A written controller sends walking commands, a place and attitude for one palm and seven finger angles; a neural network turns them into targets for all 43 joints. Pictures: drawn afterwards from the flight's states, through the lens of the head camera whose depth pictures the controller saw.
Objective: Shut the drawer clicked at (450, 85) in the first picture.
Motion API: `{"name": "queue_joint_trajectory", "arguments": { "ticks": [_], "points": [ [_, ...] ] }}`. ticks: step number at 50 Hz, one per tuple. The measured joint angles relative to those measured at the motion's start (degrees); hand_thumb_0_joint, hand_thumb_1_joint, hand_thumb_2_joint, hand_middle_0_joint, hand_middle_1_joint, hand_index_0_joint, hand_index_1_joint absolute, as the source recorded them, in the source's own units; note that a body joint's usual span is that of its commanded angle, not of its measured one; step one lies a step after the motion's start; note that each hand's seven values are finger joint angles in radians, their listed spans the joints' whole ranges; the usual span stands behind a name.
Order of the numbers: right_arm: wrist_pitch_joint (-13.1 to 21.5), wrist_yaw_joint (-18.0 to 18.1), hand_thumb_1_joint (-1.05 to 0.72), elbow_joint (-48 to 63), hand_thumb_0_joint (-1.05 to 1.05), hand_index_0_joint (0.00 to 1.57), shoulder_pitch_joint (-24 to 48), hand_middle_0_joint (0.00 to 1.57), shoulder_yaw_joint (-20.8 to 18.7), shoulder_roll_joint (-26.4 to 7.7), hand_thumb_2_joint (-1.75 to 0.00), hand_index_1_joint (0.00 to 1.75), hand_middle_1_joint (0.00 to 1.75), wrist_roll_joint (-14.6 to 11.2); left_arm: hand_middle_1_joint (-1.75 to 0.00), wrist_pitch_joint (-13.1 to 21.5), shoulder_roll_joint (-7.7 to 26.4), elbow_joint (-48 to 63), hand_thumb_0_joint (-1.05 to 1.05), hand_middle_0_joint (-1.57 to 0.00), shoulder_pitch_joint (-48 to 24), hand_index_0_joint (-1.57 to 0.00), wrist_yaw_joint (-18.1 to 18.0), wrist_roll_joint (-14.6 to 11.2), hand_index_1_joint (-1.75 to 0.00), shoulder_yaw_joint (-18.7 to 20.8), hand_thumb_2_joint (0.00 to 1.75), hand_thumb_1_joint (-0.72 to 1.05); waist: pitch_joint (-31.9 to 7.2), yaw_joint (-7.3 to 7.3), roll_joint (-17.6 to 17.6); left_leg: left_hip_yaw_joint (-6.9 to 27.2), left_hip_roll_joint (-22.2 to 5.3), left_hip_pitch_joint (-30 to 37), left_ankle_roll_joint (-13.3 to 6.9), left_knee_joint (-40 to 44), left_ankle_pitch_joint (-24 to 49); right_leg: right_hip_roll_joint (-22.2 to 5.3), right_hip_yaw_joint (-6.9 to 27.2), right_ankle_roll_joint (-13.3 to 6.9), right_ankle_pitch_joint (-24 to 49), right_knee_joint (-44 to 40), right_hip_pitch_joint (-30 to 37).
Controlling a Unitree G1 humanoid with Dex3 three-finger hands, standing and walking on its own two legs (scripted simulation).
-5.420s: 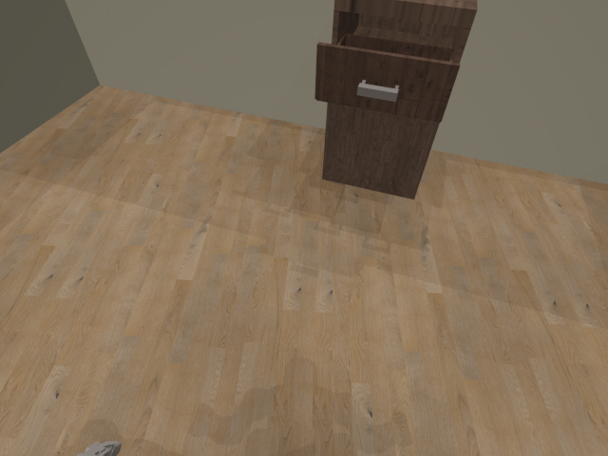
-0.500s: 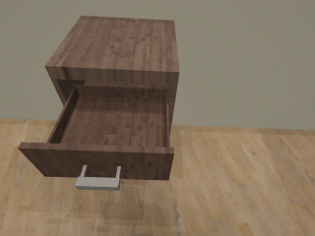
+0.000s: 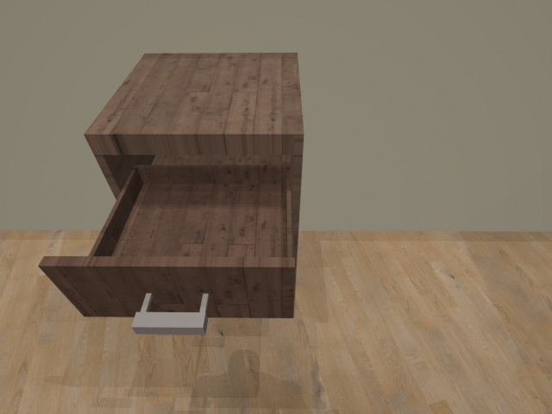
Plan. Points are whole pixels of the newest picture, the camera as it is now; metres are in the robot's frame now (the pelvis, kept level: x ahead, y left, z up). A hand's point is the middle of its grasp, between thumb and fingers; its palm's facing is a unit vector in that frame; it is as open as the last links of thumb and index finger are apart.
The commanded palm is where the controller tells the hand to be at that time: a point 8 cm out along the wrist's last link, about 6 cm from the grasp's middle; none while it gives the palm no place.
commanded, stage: come to a stop and stand still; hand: left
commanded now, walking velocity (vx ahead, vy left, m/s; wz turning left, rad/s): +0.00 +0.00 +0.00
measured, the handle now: (173, 310) +0.30 +0.21 -0.07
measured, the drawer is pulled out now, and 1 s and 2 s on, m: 0.30 0.30 0.28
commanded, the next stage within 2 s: look again from close up in 0.22 s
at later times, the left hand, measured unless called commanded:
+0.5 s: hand out of the picture +0.01 +0.19 -0.16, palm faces +0.00 -0.98 -0.19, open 7.3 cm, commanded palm none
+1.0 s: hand out of the picture +0.06 +0.21 -0.14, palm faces +0.13 -0.96 -0.23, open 7.2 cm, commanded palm +0.12 +0.24 -0.06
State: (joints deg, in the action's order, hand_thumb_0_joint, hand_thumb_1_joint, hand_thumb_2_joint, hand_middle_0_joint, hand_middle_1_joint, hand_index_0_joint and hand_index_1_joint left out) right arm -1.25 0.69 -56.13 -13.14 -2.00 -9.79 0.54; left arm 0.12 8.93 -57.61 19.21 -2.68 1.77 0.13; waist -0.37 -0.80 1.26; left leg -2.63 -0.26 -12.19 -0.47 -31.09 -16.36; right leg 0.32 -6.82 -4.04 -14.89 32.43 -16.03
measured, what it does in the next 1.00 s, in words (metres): stands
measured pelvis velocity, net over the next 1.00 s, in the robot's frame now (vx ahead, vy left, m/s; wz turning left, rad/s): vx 0.02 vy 0.03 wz -0.02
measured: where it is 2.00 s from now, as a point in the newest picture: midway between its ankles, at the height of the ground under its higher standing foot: outside the picture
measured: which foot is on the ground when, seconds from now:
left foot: down 0.00-1.00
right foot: down 0.00-1.00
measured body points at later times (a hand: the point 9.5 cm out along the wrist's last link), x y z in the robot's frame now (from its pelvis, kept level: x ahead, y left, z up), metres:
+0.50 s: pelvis +0.00 +0.02 +0.01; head +0.00 +0.02 +0.46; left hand +0.01 +0.24 -0.15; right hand -0.06 -0.19 -0.15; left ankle +0.00 +0.12 -0.73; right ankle +0.03 -0.07 -0.73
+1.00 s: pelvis +0.02 +0.03 +0.01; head +0.03 +0.03 +0.46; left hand +0.06 +0.26 -0.12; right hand +0.04 -0.20 -0.14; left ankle +0.00 +0.12 -0.73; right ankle +0.03 -0.07 -0.73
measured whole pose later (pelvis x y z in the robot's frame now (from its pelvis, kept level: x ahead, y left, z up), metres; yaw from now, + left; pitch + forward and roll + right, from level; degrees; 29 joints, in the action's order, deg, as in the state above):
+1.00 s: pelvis +0.02 +0.03 +0.01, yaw -1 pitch -1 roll +0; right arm 6.4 3.2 -56.6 -20.2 1.4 -9.8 -0.9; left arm -4.7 10.0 -34.7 28.2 -5.5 -3.9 -0.6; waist 0.4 -0.8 -0.3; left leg -4.5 1.2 -9.1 -2.3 -26.7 -17.0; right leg -0.5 -4.5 -1.6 -13.7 27.9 -13.4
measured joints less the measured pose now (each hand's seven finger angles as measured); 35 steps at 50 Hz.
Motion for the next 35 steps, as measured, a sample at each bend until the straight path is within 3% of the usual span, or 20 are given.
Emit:
{"name": "queue_joint_trajectory", "arguments": {
  "ticks": [8,20,35],
  "points": [
    [0.03,-0.61,-0.93,-0.89,0.0,0.2,-4.81,0.2,1.76,-0.17,-0.9,0.3,0.3,1.18,-0.3,-0.58,0.97,2.95,0.0,-0.2,-2.61,-0.2,0.96,-0.3,-0.3,0.07,0.9,0.91,-1.95,0.42,-1.15,-0.82,0.23,-0.54,-0.35,2.53,1.45,0.07,0.89,0.64,2.79,-3.47,-0.39],
    [0.51,-0.4,-0.91,-5.31,0.0,0.2,-10.52,0.2,2.81,1.19,-0.9,0.3,0.3,1.07,-0.3,-0.57,0.95,0.76,0.0,-0.2,-1.35,-0.2,1.31,-0.76,-0.3,-0.03,0.9,0.91,-0.55,1.33,-1.64,-0.87,0.53,-1.1,-0.83,3.23,1.67,-0.05,1.1,0.89,3.72,-4.96,-0.58],
    [2.48,0.43,-0.91,-7.82,0.0,0.2,-6.25,0.2,3.59,3.56,-0.9,0.3,0.3,0.14,-0.3,0.21,-1.73,-4.36,0.0,-0.2,0.17,-0.2,0.79,-0.85,-0.3,-1.27,0.9,0.91,0.68,0.43,-1.41,-1.34,1.13,2.74,-1.68,5.33,0.76,-0.43,1.75,2.02,2.85,-6.54,2.9]
  ]
}}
